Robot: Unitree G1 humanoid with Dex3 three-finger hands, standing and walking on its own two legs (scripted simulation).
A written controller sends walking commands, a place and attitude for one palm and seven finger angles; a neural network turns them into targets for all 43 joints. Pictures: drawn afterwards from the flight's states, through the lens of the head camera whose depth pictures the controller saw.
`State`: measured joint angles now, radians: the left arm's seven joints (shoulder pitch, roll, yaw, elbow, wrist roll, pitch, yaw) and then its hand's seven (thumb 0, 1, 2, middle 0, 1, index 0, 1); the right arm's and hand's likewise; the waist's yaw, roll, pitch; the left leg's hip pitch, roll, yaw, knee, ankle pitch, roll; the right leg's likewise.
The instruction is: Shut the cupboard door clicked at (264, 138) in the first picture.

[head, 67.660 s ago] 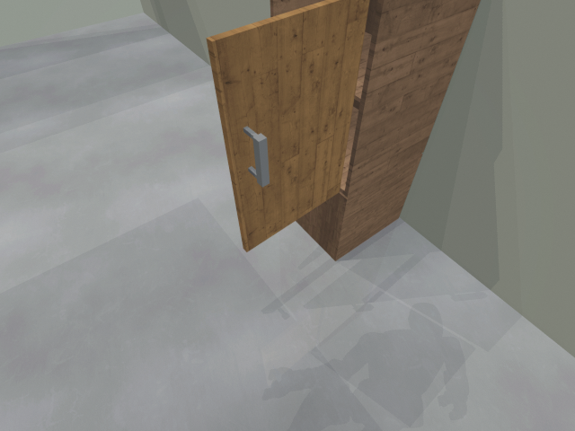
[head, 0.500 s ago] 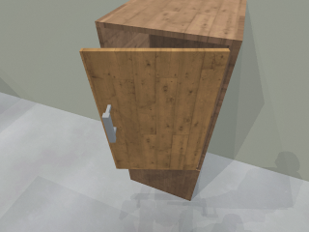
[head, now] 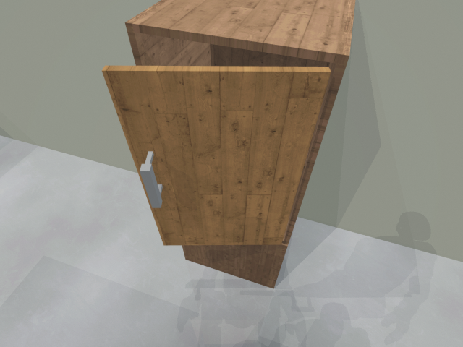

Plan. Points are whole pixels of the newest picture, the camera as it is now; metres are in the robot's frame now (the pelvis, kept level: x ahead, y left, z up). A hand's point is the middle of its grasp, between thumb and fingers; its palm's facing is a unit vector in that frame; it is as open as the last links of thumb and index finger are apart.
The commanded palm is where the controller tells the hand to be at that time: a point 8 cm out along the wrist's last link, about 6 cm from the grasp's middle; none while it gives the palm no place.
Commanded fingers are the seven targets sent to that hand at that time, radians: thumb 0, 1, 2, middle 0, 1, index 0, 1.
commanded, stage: look again from close up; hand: left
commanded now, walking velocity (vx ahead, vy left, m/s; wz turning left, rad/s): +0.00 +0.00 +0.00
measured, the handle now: (153, 180) +0.45 +0.20 +0.01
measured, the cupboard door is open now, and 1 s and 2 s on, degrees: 19 19 19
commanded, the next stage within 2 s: raise the hand and make a fist in 0.38 s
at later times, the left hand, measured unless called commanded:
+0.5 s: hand out of the picture +0.03 +0.17 -0.17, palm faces +0.02 -0.98 -0.20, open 7.3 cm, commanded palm +0.10 +0.23 -0.07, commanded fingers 0.00 0.90 0.90 -0.22 -0.32 -0.22 -0.32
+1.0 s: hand (129, 334) +0.16 +0.18 -0.06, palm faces +0.16 -0.99 -0.03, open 5.7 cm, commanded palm +0.14 +0.23 -0.04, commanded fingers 0.00 0.90 0.90 -0.68 -0.82 -0.68 -0.82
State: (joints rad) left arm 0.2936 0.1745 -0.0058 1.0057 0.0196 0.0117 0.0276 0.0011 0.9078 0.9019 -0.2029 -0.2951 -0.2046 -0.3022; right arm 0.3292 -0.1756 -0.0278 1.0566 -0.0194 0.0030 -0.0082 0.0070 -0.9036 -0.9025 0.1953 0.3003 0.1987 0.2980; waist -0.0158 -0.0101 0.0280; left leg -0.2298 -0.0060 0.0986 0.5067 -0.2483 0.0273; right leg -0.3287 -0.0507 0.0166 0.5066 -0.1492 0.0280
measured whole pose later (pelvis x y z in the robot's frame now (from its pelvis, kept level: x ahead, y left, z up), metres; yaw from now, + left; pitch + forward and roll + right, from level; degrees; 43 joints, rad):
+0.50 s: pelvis +0.02 +0.00 +0.00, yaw +1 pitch -2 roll +0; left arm 0.28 0.16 -0.01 1.06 0.02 -0.01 0.04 0.00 0.91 0.90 -0.20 -0.30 -0.20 -0.30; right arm 0.25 -0.16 -0.02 1.10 -0.01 -0.01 -0.01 0.00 -0.90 -0.90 0.20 0.30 0.20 0.30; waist 0.00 -0.01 0.04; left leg -0.19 0.00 0.08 0.46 -0.25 0.02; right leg -0.28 -0.04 0.00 0.45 -0.15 0.03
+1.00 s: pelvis +0.02 -0.02 -0.11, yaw +5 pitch +14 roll -2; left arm 0.60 0.21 0.14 -0.11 -0.28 -0.51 -0.30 0.01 0.90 0.90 -0.51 -0.63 -0.51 -0.63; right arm 0.12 -0.25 -0.05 0.46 0.00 -0.27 -0.04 0.01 -0.90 -0.90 0.19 0.30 0.20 0.30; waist 0.08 -0.02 -0.13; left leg -0.93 0.02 -0.04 1.30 -0.62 -0.01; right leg -0.97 -0.04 -0.09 1.25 -0.53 -0.01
